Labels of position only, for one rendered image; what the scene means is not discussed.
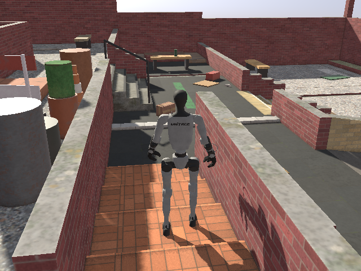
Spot stairs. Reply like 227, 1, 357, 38
84, 164, 259, 271
112, 64, 153, 112
255, 95, 272, 107

